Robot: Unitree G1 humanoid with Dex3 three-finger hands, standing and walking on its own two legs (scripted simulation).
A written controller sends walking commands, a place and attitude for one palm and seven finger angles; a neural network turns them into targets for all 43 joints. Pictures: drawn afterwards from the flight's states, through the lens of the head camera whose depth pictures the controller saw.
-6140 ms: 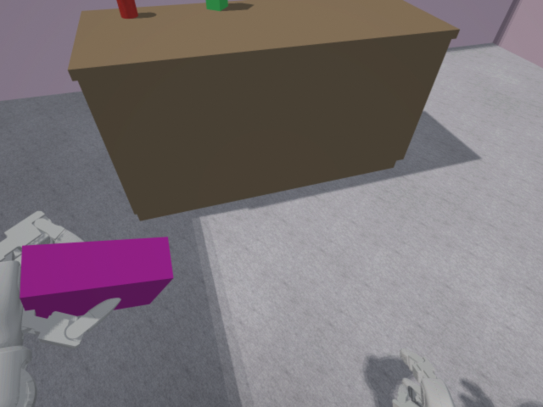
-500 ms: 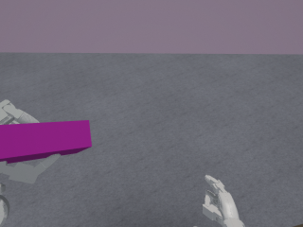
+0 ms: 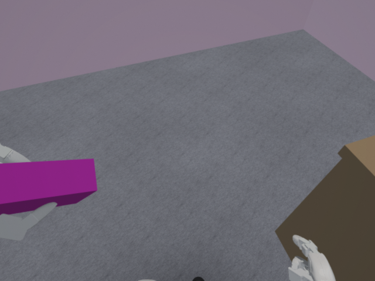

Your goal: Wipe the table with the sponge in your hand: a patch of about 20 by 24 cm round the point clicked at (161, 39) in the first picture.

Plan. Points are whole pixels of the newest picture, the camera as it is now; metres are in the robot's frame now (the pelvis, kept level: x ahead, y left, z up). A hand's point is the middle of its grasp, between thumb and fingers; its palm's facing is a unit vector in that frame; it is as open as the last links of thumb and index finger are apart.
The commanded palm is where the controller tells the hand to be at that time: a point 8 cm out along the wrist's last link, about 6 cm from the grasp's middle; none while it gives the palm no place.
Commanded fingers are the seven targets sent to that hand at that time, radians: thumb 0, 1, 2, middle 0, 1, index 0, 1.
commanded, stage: turn to face it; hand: left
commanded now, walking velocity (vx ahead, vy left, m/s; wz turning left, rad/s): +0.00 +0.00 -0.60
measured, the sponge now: (54, 186) +0.23 +0.21 +0.16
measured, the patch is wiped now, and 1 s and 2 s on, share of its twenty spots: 0.00 0.00 0.00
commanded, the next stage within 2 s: none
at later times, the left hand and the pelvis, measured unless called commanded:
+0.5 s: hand (119, 210) +0.20 +0.11 +0.15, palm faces +0.13 -0.86 -0.49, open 9.2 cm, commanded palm +0.13 +0.18 +0.18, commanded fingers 0.00 0.10 1.30 -1.20 -1.60 -1.20 -1.60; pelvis -0.10 -0.04 -0.02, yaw -17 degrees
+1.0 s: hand (188, 248) +0.15 +0.01 +0.16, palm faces -0.12 -0.89 -0.44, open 9.2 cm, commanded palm +0.14 +0.06 +0.18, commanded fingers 0.00 0.10 1.30 -1.20 -1.60 -1.20 -1.60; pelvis -0.16 -0.07 -0.01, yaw -36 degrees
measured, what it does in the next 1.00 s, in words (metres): walks backwards, turning right: left foot, then right foot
